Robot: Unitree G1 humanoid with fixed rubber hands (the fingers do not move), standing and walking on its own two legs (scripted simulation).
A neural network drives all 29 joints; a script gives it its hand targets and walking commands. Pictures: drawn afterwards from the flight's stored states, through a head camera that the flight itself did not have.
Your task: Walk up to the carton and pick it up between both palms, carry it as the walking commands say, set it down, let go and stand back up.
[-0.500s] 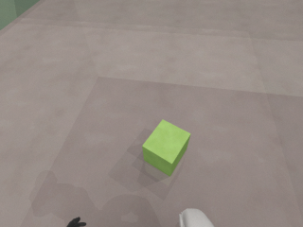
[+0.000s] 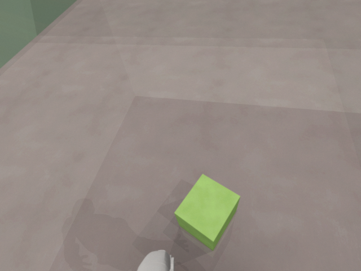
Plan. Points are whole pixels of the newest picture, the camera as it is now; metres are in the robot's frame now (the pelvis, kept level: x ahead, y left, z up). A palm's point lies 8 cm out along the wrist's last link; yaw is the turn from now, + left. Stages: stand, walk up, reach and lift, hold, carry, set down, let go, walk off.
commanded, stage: walk up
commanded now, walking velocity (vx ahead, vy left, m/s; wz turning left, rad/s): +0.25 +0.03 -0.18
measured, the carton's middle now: (207, 212) +0.45 +0.00 -0.67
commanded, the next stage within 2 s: none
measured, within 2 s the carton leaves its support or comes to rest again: neither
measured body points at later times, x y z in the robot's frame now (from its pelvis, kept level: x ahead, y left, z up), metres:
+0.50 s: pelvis +0.03 +0.03 +0.00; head +0.07 +0.10 +0.44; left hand +0.15 +0.28 -0.17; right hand -0.04 -0.23 -0.11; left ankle +0.08 +0.15 -0.75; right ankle +0.01 -0.16 -0.63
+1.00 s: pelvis -0.01 -0.08 +0.00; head -0.01 -0.11 +0.45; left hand +0.03 +0.16 -0.13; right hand -0.03 -0.33 -0.17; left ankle -0.05 +0.08 -0.69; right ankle -0.03 -0.15 -0.75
